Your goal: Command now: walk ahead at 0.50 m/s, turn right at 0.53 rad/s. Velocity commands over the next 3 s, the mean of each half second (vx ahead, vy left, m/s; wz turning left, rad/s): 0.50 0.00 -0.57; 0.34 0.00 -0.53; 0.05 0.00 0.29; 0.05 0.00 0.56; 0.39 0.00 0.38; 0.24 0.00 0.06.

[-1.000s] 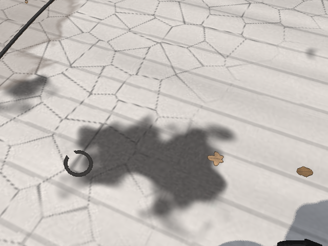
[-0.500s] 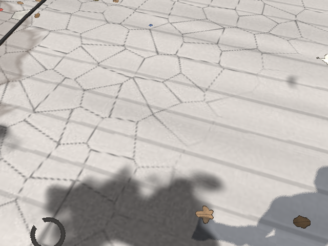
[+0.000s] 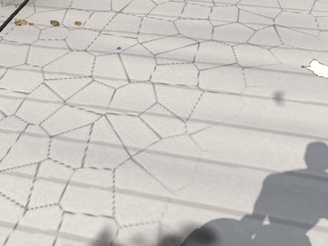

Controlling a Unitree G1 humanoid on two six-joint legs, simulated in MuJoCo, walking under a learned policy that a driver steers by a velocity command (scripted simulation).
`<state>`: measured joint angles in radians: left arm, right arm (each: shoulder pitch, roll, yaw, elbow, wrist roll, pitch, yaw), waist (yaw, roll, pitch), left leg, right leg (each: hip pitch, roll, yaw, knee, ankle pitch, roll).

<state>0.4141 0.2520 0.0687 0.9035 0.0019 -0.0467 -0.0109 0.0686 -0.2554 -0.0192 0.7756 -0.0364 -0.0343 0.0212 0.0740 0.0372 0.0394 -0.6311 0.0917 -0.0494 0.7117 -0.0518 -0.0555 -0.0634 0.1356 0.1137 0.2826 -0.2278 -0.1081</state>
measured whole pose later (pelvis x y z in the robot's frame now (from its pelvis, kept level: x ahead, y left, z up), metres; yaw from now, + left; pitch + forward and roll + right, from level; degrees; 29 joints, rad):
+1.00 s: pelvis +0.45 -0.10 +0.00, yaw -34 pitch +1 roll +0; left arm 0.29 0.27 0.05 0.81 0.01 -0.02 0.00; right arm 0.16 -0.27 -0.04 0.76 -0.03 0.01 -0.01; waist 0.02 0.05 0.09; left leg -0.63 0.09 -0.02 0.93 -0.21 -0.04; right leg -0.17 0.15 0.05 0.35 -0.18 -0.12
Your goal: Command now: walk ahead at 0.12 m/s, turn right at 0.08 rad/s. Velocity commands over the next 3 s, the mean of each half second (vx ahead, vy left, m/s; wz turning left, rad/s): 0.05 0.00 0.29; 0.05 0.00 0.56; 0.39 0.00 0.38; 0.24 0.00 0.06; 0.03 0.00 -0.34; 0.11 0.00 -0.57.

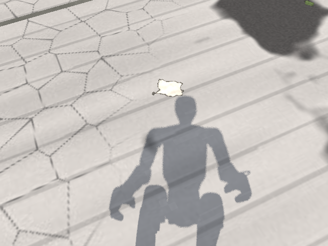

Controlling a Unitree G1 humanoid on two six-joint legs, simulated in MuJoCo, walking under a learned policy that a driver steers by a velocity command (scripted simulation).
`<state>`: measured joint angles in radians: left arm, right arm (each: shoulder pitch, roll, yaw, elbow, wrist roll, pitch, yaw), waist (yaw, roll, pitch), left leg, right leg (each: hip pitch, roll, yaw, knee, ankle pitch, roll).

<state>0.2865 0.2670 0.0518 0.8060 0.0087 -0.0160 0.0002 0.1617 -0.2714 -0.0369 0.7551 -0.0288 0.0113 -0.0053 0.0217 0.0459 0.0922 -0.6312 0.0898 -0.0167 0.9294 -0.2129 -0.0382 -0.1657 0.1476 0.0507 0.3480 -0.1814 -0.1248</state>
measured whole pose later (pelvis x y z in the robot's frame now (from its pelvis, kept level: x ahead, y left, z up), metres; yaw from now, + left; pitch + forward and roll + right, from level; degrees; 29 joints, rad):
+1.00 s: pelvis +0.08 -0.01 +0.00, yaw +31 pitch +0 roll +1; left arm 0.27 0.28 0.04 0.76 0.04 0.00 0.02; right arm 0.18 -0.30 -0.07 0.76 -0.02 0.09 0.08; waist 0.03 0.01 0.04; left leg -0.34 0.00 0.01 0.81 -0.44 -0.02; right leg -0.15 -0.04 -0.14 0.39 -0.25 -0.03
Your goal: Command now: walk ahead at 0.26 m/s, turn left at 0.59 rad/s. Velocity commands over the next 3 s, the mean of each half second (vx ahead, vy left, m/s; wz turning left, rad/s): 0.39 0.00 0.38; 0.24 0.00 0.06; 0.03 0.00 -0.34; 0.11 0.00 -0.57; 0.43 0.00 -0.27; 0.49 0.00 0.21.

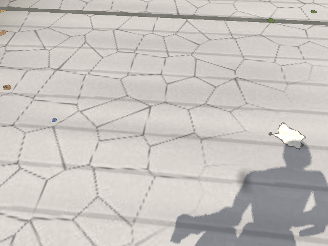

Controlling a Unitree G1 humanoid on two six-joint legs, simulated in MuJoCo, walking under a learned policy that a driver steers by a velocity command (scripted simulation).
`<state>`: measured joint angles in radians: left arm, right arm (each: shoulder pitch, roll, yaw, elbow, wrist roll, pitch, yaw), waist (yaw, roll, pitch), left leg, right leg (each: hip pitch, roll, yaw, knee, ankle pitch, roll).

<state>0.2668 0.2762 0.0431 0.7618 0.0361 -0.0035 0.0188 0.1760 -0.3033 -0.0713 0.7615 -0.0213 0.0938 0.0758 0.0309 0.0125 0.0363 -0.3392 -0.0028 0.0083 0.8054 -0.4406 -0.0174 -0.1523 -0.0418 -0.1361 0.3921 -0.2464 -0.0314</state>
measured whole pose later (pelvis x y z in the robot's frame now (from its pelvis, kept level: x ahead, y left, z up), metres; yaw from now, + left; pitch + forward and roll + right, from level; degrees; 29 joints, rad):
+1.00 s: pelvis +0.38 +0.09 -0.01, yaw +12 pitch -1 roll -2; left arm 0.29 0.20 0.00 0.97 0.01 -0.04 0.00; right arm 0.19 -0.21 0.00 0.93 -0.03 0.00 -0.01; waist 0.02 0.03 0.05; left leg -0.37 0.03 0.00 0.59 -0.18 0.01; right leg -0.15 0.07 -0.09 0.39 -0.22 -0.07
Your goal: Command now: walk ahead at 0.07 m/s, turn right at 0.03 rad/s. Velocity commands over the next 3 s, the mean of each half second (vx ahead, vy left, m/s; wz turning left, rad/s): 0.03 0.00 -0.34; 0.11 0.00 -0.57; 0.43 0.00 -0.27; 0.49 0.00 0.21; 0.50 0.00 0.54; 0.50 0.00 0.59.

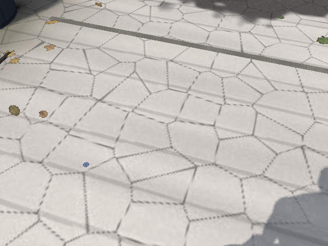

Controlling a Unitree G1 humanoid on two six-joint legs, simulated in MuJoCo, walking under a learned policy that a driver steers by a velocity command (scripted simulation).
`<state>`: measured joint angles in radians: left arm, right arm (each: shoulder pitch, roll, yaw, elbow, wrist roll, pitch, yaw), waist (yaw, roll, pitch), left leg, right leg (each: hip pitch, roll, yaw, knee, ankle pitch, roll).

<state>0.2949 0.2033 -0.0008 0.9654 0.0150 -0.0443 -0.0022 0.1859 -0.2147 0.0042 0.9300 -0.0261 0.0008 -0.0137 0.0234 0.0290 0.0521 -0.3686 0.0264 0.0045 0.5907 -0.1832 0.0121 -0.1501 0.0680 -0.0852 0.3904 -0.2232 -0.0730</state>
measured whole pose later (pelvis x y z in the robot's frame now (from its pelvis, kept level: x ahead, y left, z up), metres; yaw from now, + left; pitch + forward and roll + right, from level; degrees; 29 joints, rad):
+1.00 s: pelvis +0.03 +0.03 +0.01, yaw -32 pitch +0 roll -1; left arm 0.22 0.32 0.10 0.85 0.04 0.04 -0.06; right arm 0.27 -0.27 -0.04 0.82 -0.03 -0.02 -0.03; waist 0.00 -0.05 0.00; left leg -0.10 -0.01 0.04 0.29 -0.20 0.04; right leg -0.52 0.04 0.07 1.07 -0.28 0.01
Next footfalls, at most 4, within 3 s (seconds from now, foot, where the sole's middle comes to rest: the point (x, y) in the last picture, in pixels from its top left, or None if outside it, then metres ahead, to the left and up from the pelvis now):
0.02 left None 0.11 0.11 -0.78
0.32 right None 0.04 -0.08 -0.78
0.80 left None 0.09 0.11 -0.78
1.28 right None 0.10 -0.20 -0.78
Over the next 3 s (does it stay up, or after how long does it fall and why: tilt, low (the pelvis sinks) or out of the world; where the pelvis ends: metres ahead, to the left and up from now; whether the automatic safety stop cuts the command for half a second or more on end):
stays up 0.87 -0.44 -0.01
